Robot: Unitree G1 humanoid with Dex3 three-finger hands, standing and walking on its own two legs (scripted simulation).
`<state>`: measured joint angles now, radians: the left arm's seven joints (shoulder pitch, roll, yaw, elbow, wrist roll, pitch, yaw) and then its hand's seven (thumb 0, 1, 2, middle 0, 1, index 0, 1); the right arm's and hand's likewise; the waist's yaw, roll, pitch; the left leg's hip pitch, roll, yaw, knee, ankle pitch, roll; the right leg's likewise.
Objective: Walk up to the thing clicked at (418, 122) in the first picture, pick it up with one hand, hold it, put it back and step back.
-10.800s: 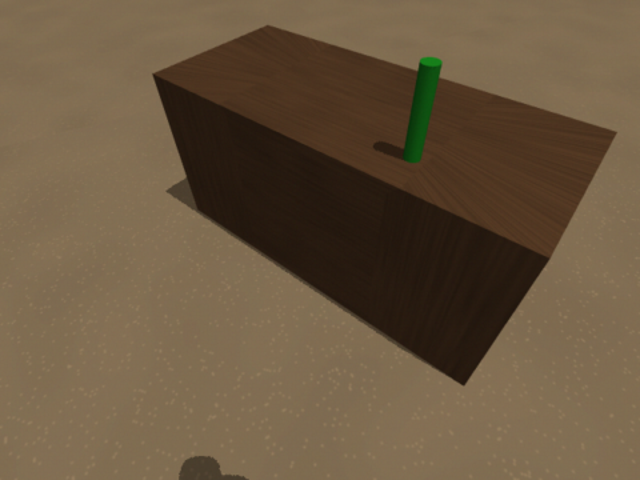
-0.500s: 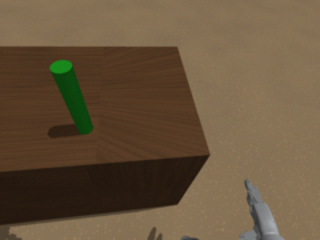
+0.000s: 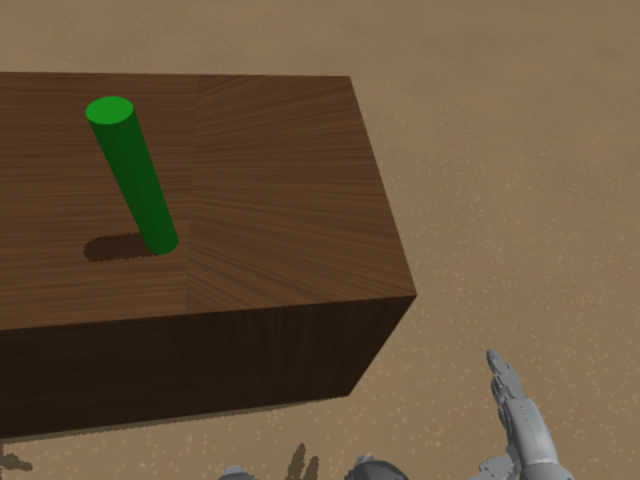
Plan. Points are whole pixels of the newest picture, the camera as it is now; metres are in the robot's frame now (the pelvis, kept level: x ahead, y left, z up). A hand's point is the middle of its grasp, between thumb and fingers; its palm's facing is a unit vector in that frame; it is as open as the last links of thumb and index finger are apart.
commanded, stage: go down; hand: left
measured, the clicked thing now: (141, 189) +0.50 +0.19 +0.06
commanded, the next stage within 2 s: approach in 0.70 s
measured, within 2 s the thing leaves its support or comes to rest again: neither
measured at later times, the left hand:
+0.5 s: hand out of the picture +0.42 +0.38 +0.12, palm faces +0.15 -0.99 +0.00, open 17.7 cm
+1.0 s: hand out of the picture +0.40 +0.37 +0.10, palm faces +0.15 -0.99 +0.01, open 17.6 cm
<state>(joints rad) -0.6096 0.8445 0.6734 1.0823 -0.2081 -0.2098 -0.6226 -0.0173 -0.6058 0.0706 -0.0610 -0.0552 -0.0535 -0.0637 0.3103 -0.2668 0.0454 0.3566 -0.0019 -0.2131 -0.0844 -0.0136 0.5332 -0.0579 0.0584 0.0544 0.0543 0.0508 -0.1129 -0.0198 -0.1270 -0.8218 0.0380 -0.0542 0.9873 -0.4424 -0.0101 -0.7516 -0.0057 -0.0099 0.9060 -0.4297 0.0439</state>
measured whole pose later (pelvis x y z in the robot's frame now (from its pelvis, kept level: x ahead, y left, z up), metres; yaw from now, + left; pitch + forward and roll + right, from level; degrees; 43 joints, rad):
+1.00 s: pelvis +0.00 +0.00 -0.01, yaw +0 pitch +17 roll -4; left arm -0.62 0.83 0.64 1.09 -0.20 -0.21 -0.60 -0.02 -0.58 0.07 -0.06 -0.06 -0.05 -0.08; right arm 0.33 -0.27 0.05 0.30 0.00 -0.20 -0.08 -0.01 0.55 -0.05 0.06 0.05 0.05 0.05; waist -0.12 -0.02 -0.14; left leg -0.88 0.04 -0.06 1.03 -0.46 -0.01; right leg -0.80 -0.01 -0.02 0.94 -0.45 0.05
